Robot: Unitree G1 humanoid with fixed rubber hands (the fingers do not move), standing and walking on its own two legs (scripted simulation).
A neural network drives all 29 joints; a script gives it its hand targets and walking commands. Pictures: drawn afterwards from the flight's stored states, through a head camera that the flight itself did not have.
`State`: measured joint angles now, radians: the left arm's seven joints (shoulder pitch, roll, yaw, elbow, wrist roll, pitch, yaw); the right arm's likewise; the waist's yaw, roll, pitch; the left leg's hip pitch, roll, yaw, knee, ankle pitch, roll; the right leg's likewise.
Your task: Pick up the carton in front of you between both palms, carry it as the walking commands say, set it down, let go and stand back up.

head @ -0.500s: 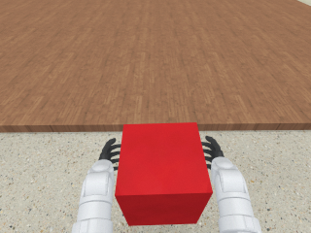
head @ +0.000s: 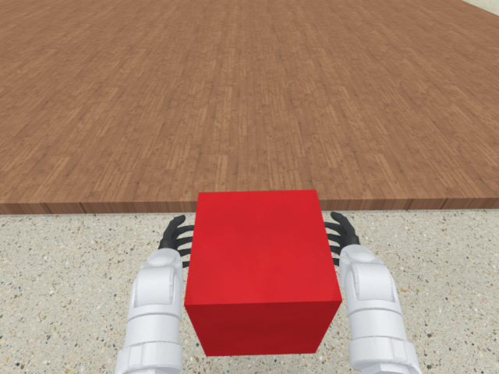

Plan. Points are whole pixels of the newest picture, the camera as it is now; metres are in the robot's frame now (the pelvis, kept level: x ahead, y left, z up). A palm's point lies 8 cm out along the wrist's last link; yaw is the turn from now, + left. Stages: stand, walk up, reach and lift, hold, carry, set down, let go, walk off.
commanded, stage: hold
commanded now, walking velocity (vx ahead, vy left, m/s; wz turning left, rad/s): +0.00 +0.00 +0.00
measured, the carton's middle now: (259, 276) +0.29 +0.00 -0.02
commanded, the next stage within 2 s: carry in 0.58 s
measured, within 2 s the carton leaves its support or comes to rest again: neither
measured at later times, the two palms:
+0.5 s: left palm (170, 257) +0.29 +0.15 +0.05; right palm (348, 252) +0.29 -0.15 +0.05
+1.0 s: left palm (187, 210) +0.38 +0.13 +0.06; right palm (348, 207) +0.38 -0.17 +0.07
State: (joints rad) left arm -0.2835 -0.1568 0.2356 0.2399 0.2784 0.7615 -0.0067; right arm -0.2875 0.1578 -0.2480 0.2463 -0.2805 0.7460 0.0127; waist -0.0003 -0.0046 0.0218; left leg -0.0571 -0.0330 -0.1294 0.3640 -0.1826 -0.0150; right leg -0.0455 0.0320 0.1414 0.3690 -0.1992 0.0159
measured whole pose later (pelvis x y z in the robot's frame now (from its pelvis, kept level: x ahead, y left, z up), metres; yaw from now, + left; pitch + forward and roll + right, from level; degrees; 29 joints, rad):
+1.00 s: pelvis +0.11 -0.01 -0.02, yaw +1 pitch +5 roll +1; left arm -0.16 -0.13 0.07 -0.21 0.13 1.11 0.09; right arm -0.14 0.11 -0.13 -0.24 -0.10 1.11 -0.08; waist 0.00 -0.02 -0.17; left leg -0.38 0.03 0.10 0.73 -0.51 -0.01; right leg -0.18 -0.05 -0.04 0.52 -0.42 0.02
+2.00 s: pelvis +0.71 -0.03 -0.02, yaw -3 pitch +3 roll +0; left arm -0.56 -0.02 0.19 -0.26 0.05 1.34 0.12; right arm -0.56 0.06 -0.17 -0.24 -0.05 1.31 -0.15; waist -0.05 -0.03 0.02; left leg -0.46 0.00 0.22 0.58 -0.18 0.11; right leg -0.35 -0.03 -0.03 1.24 -0.41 -0.05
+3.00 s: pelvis +1.42 -0.05 +0.08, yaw -5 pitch +6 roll -1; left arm -0.80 -0.07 0.33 -0.16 0.15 1.29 0.09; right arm -0.85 0.00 -0.26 -0.04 0.02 1.25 -0.18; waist -0.18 0.05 0.08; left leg -0.26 -0.05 0.08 0.49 -0.33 0.11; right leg -0.71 0.03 -0.04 0.90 -0.27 -0.05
